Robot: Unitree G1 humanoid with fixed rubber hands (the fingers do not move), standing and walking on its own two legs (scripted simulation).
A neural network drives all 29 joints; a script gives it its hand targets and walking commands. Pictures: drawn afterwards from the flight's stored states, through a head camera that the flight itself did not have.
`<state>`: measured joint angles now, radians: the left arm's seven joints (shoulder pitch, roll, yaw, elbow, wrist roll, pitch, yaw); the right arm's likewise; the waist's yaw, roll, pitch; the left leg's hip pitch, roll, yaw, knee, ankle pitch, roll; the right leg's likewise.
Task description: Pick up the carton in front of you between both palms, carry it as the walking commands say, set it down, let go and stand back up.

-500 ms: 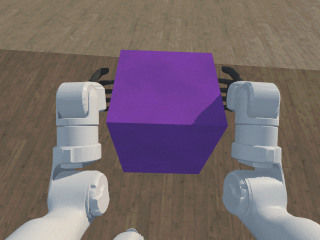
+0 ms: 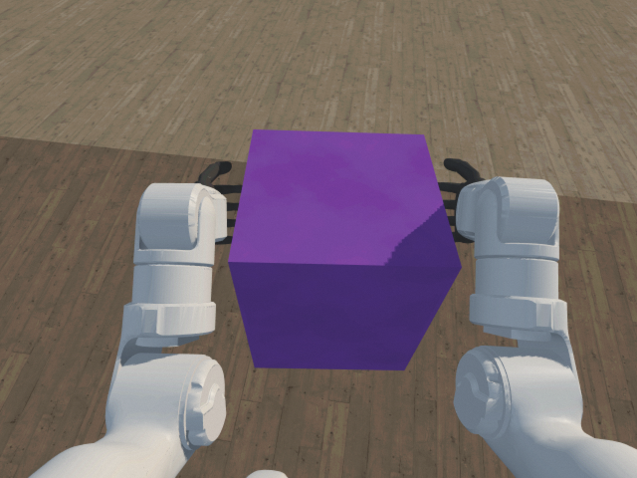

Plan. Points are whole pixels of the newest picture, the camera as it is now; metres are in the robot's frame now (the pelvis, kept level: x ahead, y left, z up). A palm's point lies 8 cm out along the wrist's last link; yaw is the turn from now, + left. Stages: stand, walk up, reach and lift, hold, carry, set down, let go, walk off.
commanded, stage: carry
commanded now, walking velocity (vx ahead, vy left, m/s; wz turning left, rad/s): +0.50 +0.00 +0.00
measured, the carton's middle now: (334, 258) +0.38 +0.03 +0.07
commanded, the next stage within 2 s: none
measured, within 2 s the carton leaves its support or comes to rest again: neither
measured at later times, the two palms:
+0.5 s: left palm (275, 22) +0.70 +0.15 +0.23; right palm (471, 49) +0.66 -0.15 +0.22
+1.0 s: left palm out of the picture +0.86 +0.19 +0.28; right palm out of the picture +0.86 -0.10 +0.27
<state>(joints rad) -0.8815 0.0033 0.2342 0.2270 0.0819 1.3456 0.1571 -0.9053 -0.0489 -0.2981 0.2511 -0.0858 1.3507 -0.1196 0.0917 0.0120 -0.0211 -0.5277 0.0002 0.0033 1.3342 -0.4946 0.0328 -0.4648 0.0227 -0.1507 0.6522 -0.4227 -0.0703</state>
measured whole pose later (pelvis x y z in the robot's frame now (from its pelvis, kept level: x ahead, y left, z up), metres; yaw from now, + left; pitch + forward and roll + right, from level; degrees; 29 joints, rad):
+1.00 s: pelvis +0.49 +0.03 +0.08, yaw +0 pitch +2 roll +0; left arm -0.94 0.03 0.27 0.24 0.07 1.35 0.15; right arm -0.92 -0.01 -0.27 0.22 -0.13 1.39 -0.13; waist 0.03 -0.02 -0.06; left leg -0.23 -0.02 0.06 0.55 -0.52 0.03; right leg -0.29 0.00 -0.12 0.62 -0.52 -0.04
